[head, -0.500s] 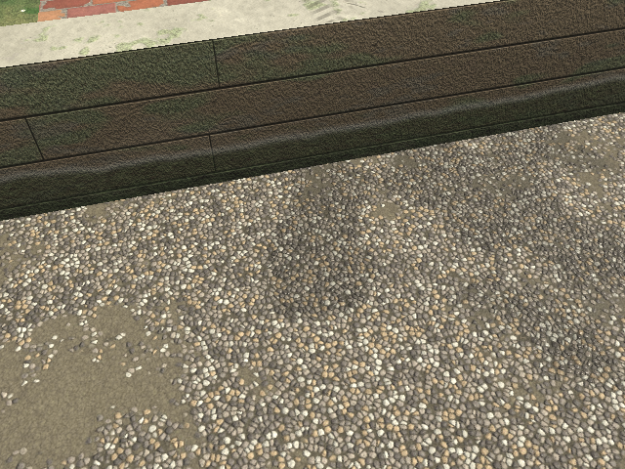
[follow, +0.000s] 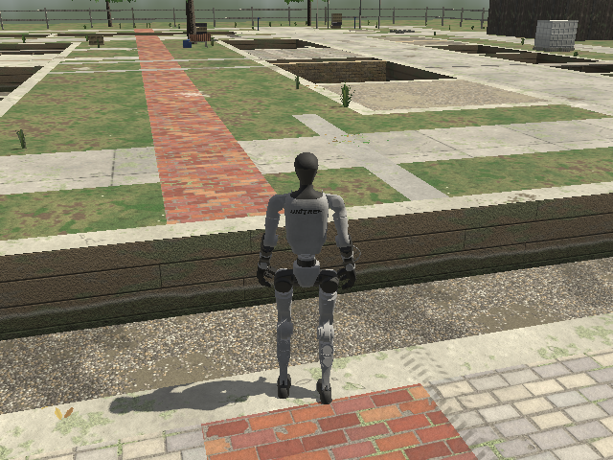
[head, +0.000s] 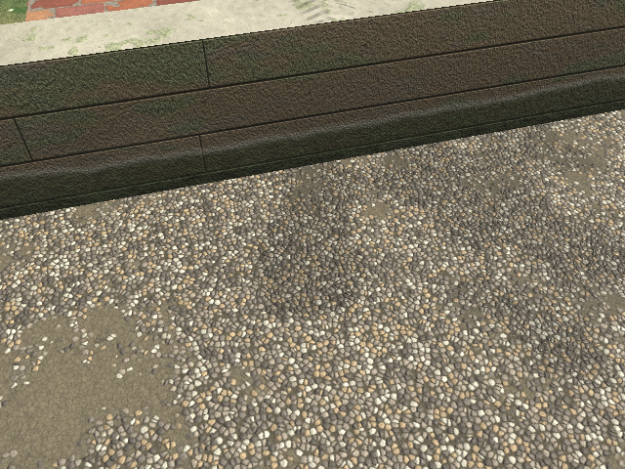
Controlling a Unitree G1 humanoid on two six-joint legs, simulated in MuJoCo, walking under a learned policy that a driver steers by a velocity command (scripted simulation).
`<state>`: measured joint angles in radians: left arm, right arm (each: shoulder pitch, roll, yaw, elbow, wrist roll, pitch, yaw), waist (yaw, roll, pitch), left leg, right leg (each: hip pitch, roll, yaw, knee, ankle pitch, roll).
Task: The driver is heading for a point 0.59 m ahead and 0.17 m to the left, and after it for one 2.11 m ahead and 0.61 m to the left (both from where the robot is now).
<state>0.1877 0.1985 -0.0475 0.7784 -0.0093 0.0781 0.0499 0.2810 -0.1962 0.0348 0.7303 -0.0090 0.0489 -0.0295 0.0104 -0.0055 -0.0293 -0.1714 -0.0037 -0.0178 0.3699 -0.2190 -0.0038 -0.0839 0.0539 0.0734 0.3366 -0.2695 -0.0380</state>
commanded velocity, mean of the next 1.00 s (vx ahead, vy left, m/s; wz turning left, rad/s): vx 0.38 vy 0.00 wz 0.00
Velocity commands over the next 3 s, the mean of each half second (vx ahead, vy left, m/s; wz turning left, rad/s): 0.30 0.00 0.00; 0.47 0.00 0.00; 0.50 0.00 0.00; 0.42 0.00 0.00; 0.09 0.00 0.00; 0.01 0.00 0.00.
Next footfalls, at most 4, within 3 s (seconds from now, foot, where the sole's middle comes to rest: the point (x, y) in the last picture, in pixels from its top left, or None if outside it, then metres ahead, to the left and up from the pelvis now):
none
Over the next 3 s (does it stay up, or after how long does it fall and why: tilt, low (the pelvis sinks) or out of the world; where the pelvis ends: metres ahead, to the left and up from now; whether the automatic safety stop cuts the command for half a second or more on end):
stays up -0.02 0.01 -0.01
